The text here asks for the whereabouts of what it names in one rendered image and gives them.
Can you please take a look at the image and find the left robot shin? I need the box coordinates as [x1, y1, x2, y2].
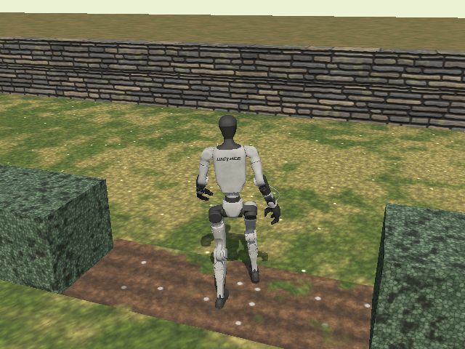
[214, 247, 227, 298]

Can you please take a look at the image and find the right robot upper arm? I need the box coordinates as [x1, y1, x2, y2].
[244, 145, 265, 187]

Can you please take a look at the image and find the robot right hand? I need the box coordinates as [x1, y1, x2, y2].
[264, 204, 280, 225]

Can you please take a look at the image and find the robot left hand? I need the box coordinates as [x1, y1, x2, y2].
[196, 188, 213, 201]

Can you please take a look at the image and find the robot left forearm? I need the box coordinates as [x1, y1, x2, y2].
[196, 175, 206, 194]

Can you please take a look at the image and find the robot right forearm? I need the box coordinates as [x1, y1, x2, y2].
[259, 175, 277, 208]

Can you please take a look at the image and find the robot left foot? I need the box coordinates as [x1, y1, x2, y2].
[215, 289, 229, 309]

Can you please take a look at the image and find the left robot upper arm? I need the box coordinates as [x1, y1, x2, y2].
[198, 147, 214, 185]

